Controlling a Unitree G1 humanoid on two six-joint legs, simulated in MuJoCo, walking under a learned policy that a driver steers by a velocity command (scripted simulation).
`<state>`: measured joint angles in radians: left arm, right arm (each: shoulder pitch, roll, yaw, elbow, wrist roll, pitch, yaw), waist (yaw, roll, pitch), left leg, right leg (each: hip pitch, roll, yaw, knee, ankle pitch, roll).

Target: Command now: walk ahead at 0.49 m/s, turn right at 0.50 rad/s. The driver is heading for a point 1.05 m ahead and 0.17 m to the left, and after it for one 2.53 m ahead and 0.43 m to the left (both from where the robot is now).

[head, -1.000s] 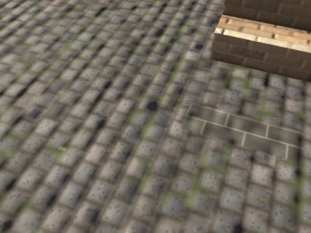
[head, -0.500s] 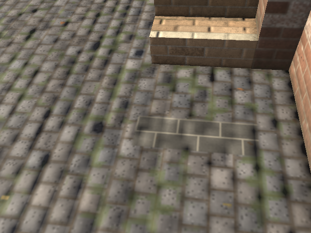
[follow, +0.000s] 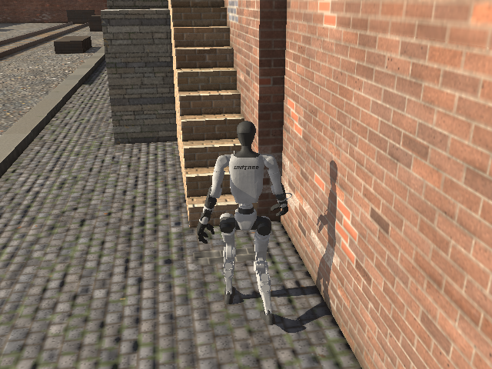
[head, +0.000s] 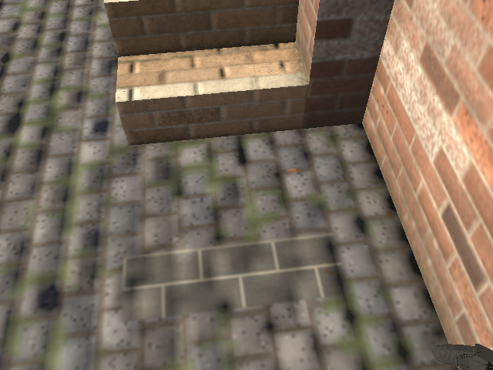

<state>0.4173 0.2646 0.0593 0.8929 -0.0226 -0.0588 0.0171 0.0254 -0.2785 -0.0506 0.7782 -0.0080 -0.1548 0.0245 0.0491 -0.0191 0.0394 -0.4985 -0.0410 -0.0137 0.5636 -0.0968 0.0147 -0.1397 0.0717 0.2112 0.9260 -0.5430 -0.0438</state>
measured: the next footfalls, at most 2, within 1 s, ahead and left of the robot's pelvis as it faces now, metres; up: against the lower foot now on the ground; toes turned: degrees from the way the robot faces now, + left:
right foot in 0.38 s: +0.29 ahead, -0.12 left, +0.00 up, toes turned -5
left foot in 0.68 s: +0.25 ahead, +0.12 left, +0.00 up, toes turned -6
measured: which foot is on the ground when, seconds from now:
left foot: down 0.00-0.38, up 0.40-0.66, down 0.68-1.00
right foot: up 0.00-0.36, down 0.38-0.70, up 0.72-1.00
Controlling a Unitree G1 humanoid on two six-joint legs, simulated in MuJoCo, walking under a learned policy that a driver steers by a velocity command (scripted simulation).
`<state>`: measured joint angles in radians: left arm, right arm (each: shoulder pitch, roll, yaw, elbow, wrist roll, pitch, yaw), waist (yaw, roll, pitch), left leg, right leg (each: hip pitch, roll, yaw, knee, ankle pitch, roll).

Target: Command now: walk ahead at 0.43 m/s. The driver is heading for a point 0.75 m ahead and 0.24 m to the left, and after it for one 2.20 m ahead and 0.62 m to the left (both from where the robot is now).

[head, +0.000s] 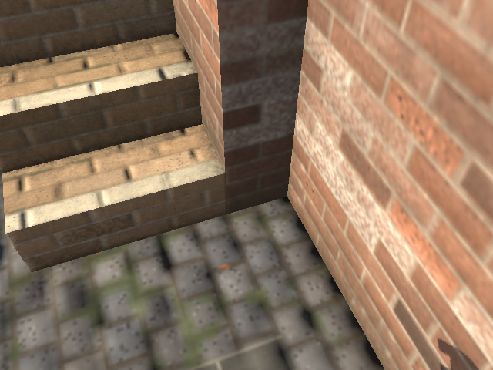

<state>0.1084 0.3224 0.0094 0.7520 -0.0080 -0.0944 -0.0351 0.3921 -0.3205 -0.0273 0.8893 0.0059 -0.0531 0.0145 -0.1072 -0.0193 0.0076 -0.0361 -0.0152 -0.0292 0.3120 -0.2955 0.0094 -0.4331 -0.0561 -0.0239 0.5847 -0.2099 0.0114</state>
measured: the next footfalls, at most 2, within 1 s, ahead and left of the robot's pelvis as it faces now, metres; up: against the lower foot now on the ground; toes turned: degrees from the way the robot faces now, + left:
right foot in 0.04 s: +0.13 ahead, -0.12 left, +0.00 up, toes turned -2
left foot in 0.58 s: +0.43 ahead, +0.19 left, +0.00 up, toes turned +13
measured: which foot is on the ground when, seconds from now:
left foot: down 0.00-0.06, up 0.08-0.56, down 0.58-1.00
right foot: up 0.00-0.02, down 0.04-0.56, up 0.58-1.00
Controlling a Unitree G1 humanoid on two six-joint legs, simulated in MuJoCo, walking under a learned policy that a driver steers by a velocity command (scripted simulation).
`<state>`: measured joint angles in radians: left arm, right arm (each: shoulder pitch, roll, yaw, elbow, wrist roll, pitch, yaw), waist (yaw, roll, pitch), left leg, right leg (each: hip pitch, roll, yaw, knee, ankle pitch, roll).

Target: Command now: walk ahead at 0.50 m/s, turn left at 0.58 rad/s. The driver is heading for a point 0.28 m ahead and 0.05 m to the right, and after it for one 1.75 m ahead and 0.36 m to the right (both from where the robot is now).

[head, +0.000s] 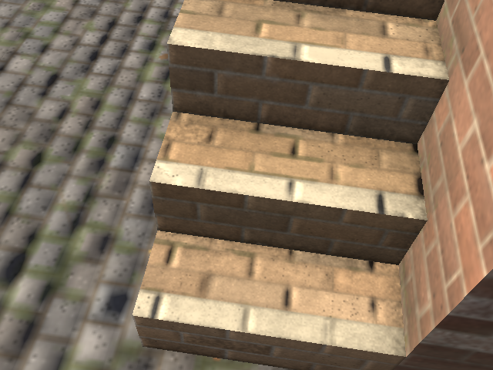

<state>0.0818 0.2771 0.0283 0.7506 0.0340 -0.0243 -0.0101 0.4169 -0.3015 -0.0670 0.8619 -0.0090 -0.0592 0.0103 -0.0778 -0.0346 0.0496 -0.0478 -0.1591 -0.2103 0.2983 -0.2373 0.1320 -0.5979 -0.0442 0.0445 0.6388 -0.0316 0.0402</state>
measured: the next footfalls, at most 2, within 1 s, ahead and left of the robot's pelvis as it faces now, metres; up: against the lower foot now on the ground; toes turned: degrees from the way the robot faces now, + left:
right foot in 0.12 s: +0.23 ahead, -0.12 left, +0.00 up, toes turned +6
left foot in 0.42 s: +0.21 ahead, +0.10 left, +0.00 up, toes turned +4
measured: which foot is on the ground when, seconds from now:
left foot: down 0.00-0.12, up 0.14-0.40, down 0.42-0.90, up 0.92-1.00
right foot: up 0.00-0.10, down 0.12-0.58, up 0.60-0.88, down 0.90-1.00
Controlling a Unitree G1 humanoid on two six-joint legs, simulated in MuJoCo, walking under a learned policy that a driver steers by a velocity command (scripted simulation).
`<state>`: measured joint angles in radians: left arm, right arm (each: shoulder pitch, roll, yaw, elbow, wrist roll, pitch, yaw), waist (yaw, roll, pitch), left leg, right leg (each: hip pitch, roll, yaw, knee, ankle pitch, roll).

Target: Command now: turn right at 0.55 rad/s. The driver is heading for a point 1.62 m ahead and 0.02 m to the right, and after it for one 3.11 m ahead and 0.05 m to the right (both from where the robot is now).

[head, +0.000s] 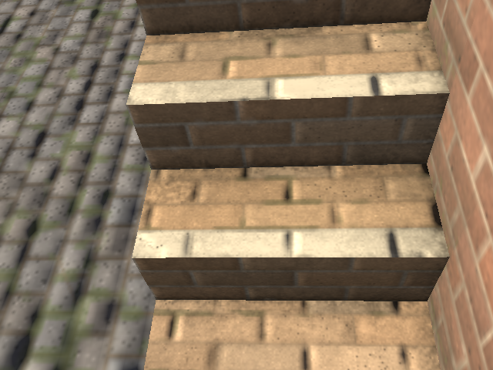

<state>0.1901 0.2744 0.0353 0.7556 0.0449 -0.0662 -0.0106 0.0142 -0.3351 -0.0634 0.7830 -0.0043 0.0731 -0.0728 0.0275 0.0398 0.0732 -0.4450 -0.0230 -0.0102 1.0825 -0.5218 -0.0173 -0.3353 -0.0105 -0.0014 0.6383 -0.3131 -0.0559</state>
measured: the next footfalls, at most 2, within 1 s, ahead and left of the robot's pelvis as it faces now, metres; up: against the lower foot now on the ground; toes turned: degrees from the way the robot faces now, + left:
left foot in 0.46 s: +0.09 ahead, +0.16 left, +0.00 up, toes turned -19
right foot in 0.78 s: -0.04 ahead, -0.08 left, +0.00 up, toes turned -13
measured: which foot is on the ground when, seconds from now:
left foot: up 0.00-0.44, down 0.46-1.00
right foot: down 0.00-0.46, up 0.48-0.76, down 0.78-1.00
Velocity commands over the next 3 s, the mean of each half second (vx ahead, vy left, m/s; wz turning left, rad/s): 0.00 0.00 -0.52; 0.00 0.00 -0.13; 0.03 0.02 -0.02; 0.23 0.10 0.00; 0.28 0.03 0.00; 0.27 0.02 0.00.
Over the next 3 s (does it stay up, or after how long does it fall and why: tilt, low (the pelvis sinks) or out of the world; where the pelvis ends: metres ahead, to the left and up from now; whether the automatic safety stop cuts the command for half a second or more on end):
stays up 0.08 0.11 0.02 its command is cut before an obstacle after 1.4 s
